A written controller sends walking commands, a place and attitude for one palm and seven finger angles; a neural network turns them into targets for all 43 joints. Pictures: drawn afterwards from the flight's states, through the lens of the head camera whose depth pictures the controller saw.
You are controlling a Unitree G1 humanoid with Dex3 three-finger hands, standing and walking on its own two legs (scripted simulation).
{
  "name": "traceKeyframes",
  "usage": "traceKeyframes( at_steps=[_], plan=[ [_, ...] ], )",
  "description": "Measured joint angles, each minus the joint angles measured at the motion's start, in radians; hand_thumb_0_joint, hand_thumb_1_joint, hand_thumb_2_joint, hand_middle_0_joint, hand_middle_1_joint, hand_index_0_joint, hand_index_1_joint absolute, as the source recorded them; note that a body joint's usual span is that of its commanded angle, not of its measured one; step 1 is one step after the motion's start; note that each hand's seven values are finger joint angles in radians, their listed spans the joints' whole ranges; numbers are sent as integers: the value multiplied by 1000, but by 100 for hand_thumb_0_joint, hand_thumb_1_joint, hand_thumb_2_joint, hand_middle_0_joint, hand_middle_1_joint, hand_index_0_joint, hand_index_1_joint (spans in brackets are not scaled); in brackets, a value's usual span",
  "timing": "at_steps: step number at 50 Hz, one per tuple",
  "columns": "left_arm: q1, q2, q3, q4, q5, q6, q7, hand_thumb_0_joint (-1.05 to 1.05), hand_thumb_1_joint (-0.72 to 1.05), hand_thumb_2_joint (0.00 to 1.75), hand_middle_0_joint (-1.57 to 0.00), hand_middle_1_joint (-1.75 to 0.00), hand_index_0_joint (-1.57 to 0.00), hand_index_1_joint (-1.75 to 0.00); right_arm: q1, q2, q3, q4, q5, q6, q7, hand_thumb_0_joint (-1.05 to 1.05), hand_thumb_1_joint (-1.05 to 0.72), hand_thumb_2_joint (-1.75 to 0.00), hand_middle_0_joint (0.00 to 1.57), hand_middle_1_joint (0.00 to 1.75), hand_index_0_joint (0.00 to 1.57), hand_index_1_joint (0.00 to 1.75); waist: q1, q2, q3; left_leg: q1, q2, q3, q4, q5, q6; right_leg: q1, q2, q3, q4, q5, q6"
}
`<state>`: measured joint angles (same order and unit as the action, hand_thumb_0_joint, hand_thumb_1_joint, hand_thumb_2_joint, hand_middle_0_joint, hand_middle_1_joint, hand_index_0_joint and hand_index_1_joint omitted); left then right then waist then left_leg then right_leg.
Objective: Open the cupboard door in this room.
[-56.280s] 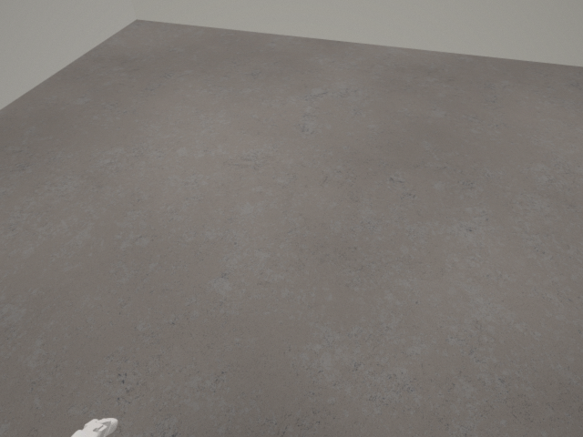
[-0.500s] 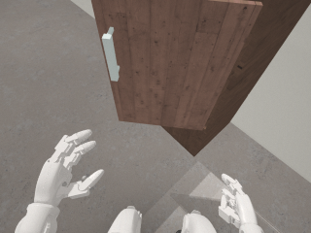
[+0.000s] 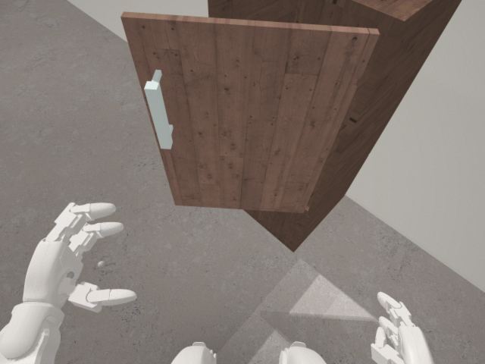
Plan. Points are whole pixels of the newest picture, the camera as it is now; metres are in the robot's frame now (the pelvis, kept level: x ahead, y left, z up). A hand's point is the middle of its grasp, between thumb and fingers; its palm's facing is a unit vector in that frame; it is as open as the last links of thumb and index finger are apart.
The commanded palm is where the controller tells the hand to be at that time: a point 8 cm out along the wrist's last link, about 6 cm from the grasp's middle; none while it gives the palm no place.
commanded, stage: raise the hand with hooked fingers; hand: left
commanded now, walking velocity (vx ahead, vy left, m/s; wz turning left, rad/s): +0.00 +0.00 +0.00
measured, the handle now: (162, 111) +0.56 +0.20 +0.06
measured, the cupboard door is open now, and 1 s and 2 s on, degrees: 41 41 41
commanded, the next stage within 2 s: move the hooked fingers beside the handle in 0.96 s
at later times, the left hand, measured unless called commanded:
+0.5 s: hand (75, 219) +0.30 +0.26 +0.08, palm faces +0.04 -1.00 -0.06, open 14.0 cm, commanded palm +0.27 +0.31 +0.08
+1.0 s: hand (77, 222) +0.30 +0.26 +0.08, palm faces +0.03 -1.00 -0.05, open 14.0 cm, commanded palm +0.27 +0.31 +0.08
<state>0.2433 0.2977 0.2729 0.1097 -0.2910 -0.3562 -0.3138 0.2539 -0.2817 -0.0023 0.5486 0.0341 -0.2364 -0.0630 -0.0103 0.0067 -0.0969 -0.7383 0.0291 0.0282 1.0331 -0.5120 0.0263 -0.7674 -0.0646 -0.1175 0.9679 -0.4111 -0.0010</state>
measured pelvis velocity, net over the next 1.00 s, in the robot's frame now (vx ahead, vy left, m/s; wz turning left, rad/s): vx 0.00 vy -0.01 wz -0.01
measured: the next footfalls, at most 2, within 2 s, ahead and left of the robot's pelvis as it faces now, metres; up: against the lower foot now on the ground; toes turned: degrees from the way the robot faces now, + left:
none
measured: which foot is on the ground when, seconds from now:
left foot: down 0.00-1.00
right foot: down 0.00-1.00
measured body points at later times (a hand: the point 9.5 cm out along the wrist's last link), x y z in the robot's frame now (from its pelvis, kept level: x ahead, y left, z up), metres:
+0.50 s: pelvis +0.01 -0.01 +0.02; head +0.07 -0.01 +0.46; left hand +0.29 +0.32 +0.09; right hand +0.15 -0.27 -0.07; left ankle +0.00 +0.10 -0.67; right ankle +0.04 -0.13 -0.67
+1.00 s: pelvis +0.00 -0.01 +0.02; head +0.06 +0.00 +0.47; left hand +0.29 +0.32 +0.08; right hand +0.15 -0.26 -0.07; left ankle +0.00 +0.10 -0.67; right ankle +0.04 -0.13 -0.67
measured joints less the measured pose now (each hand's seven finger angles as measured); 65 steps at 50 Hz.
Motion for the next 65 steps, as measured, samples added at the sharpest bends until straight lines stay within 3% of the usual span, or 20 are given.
traceKeyframes(
  at_steps=[13,29,37,55,65],
  plan=[
    [-155,57,93,169,-39,42,-110,-1,-46,31,-30,-118,-30,-117,-12,23,49,9,-1,14,0,1,-90,-90,21,30,21,30,17,11,12,61,4,-9,-62,19,-12,61,9,-10,-56,11,-9],
    [-300,123,182,359,-70,43,-205,-1,-50,30,-30,-120,-30,-120,37,-15,31,41,4,31,-9,1,-90,-90,21,30,21,30,-6,8,24,111,10,7,-129,51,-17,99,19,4,-113,42,-14],
    [-284,99,178,363,-54,21,-191,-1,-50,30,-30,-120,-30,-120,45,-17,23,33,1,37,-6,1,-90,-90,21,30,20,30,-14,1,31,115,9,16,-141,59,-14,99,20,13,-121,51,-13],
    [-307,102,171,385,-50,19,-200,-1,-50,30,-30,-120,-30,-120,20,5,47,32,-1,26,-15,1,-90,-90,21,30,21,30,3,8,35,108,0,11,-135,58,-9,96,12,10,-118,50,-7],
    [-415,106,153,445,-19,24,-186,-1,-50,30,-30,-120,-30,-120,11,-1,44,46,-5,31,-19,1,-90,-90,21,30,21,30,0,3,31,84,-2,6,-122,53,-9,75,9,6,-106,44,-7]
  ],
)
